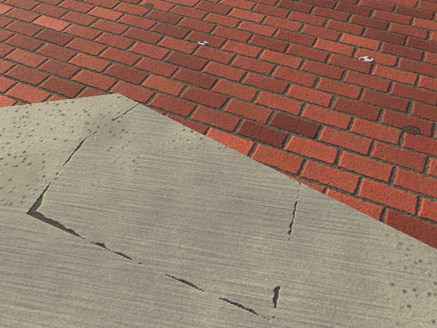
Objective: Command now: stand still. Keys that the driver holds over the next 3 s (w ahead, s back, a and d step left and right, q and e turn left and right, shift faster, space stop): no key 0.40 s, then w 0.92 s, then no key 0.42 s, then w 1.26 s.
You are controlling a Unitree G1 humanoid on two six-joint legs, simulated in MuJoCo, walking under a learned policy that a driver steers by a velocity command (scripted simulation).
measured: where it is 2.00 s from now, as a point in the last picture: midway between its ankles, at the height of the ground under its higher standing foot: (233, 300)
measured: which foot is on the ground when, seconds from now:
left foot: down 0.00-0.66, up 0.68-1.00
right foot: down 0.00-1.00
